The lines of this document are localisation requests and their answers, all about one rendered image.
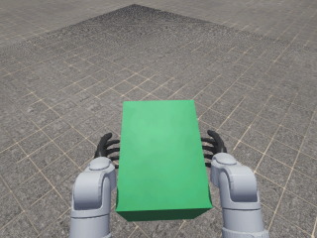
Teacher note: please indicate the right robot forearm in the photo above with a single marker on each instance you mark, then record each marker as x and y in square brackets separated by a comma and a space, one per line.
[239, 198]

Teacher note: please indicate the carton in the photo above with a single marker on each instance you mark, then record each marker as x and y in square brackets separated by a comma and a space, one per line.
[162, 173]

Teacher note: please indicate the left robot forearm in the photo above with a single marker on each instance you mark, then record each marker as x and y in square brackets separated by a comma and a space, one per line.
[91, 200]

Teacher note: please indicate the robot left hand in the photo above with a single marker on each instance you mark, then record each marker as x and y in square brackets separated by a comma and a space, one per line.
[102, 148]

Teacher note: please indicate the robot right hand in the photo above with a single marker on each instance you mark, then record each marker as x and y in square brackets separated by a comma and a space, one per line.
[218, 144]

